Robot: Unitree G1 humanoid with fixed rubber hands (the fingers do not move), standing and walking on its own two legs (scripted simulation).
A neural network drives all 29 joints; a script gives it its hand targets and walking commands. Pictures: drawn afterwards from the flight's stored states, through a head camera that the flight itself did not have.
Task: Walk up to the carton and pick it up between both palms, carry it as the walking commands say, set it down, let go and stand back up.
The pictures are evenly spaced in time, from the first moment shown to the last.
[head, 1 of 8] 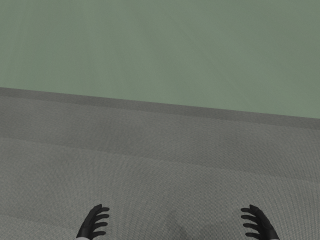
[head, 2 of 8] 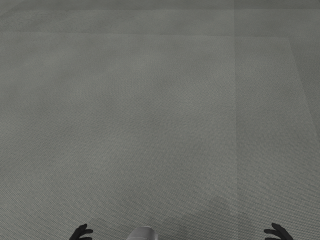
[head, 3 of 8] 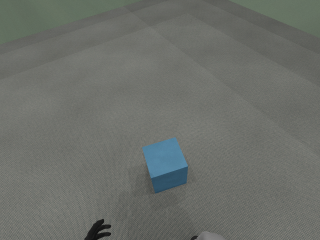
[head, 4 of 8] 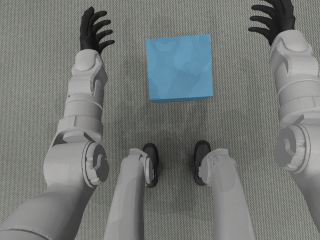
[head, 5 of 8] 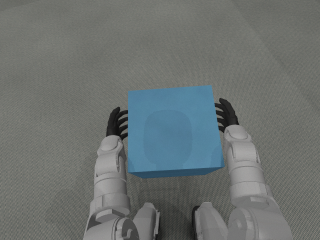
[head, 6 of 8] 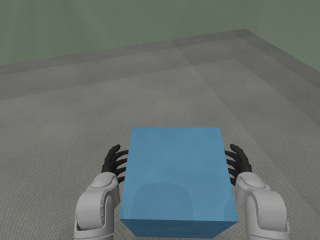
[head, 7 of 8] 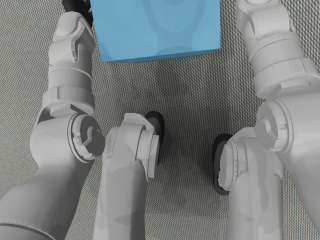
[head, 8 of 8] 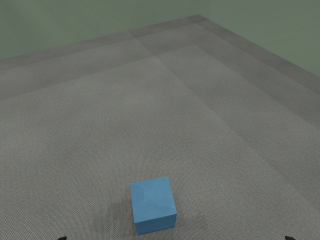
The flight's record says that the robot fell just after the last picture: no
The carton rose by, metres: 0.68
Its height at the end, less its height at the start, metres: +0.00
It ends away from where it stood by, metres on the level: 0.24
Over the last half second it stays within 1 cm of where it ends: yes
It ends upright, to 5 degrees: yes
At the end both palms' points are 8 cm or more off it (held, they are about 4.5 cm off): yes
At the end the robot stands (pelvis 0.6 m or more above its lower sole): yes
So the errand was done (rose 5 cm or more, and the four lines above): yes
